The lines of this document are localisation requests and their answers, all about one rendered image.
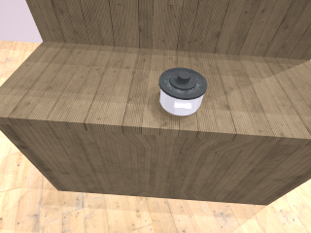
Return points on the lid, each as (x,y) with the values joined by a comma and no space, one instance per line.
(194,88)

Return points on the knob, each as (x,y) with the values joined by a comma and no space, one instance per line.
(184,76)

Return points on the pot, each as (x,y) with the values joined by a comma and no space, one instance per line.
(179,107)

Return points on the table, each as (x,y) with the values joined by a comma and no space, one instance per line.
(84,107)

